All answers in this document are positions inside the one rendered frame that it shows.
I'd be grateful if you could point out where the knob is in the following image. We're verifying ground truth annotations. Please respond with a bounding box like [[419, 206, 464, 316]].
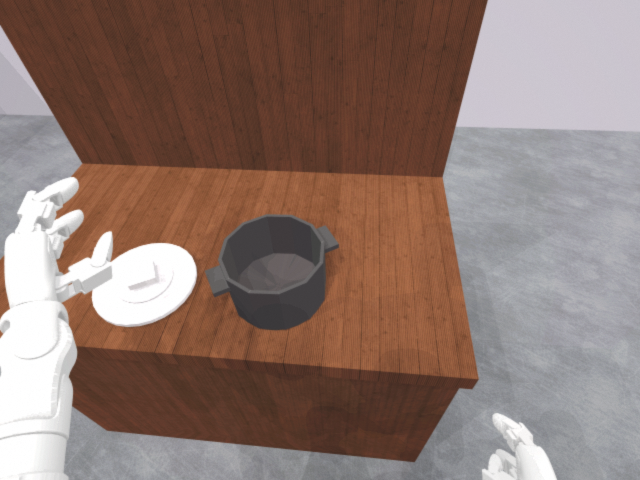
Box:
[[126, 259, 158, 291]]

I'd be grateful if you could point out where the pot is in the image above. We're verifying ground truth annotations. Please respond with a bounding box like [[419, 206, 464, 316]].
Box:
[[205, 214, 339, 330]]

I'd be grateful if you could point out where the robot left hand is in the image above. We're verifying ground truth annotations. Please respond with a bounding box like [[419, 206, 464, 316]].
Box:
[[4, 177, 113, 309]]

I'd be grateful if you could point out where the lid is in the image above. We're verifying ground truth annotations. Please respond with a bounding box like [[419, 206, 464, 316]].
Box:
[[92, 243, 197, 327]]

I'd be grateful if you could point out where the table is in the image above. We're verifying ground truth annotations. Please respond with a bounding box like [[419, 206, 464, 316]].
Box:
[[0, 0, 488, 462]]

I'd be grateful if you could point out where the left robot forearm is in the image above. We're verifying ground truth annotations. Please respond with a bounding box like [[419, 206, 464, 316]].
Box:
[[0, 300, 77, 480]]

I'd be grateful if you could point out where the robot right hand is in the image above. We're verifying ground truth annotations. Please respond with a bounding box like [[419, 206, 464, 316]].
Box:
[[482, 413, 557, 480]]

